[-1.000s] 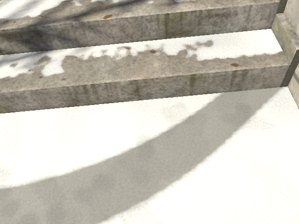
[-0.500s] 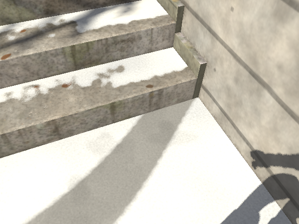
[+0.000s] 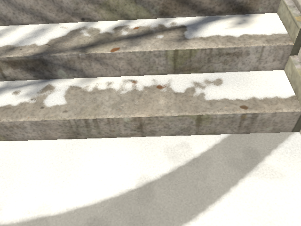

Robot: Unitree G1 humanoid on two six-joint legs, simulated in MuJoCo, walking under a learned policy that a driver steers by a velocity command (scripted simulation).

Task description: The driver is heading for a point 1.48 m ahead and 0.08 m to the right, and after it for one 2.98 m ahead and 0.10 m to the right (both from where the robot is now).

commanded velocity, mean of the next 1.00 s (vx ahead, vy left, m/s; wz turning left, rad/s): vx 0.88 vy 0.00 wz -0.09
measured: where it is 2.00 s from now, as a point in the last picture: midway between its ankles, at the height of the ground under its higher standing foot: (127, 101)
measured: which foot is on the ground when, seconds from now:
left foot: up 0.00-0.44, down 0.46-0.90, up 0.92-1.00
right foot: down 0.00-0.48, up 0.50-0.88, down 0.90-1.00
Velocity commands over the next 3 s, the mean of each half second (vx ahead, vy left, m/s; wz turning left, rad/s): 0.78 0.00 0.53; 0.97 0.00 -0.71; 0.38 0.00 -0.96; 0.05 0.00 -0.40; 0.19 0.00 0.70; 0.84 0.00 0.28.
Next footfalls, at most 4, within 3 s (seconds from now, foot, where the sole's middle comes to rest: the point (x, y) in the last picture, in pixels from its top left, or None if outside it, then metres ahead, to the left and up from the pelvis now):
0.46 left None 0.36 0.24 -0.78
0.90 right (127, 171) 0.77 0.18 -0.78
1.34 left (119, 88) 1.19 0.22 -0.61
1.90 right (146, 105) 1.05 0.07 -0.61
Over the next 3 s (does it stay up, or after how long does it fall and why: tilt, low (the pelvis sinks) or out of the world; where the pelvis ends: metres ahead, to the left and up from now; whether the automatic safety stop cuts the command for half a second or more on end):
stays up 1.36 0.14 0.25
